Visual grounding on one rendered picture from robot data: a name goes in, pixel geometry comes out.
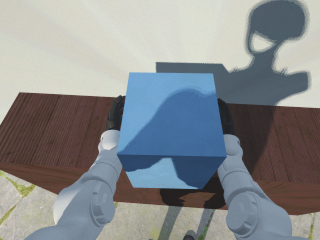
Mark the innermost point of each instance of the left robot hand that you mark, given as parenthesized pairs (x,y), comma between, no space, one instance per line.
(114,119)

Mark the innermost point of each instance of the right robot hand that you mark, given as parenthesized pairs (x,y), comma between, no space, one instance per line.
(226,118)

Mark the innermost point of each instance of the pedestal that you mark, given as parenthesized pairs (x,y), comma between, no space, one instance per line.
(51,140)

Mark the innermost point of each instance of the right robot forearm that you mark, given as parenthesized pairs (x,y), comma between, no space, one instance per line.
(233,174)

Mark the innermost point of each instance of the left robot upper arm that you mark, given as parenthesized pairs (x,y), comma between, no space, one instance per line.
(80,213)

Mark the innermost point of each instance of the right robot upper arm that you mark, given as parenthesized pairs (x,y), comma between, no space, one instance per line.
(251,217)

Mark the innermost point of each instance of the left robot forearm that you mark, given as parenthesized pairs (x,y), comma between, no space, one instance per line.
(107,166)

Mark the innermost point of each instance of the carton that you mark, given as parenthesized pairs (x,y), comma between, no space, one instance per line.
(171,134)

